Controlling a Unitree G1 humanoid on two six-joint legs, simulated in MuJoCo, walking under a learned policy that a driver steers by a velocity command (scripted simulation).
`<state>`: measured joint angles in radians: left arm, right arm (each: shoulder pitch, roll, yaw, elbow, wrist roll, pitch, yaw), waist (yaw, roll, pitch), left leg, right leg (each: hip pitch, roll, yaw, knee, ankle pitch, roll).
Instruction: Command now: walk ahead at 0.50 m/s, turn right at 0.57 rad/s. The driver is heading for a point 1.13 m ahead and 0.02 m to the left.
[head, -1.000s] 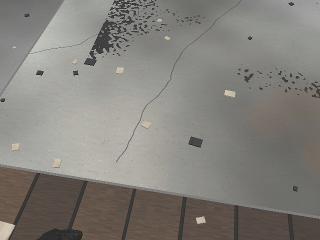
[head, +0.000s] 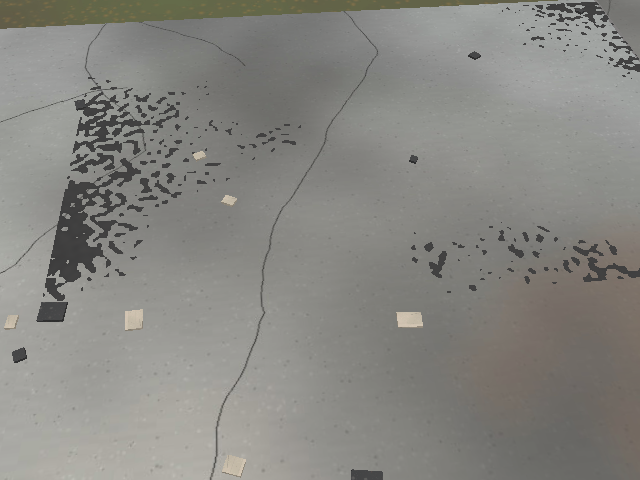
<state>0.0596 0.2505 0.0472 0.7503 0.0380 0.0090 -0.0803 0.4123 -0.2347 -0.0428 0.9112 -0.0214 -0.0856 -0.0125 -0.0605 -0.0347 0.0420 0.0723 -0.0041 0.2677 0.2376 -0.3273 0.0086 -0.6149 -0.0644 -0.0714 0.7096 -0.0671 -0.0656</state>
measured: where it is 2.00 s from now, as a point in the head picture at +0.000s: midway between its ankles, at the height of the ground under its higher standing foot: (292, 252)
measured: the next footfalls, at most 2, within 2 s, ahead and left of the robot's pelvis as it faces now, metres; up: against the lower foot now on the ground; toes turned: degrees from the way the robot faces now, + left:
right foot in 0.10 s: +0.20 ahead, -0.09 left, +0.00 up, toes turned -9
left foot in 0.64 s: +0.54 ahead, +0.01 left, +0.00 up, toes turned -6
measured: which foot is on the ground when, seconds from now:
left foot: down 0.00-0.08, up 0.10-0.62, down 0.64-1.00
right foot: up 0.00-0.08, down 0.10-0.64, up 0.66-1.00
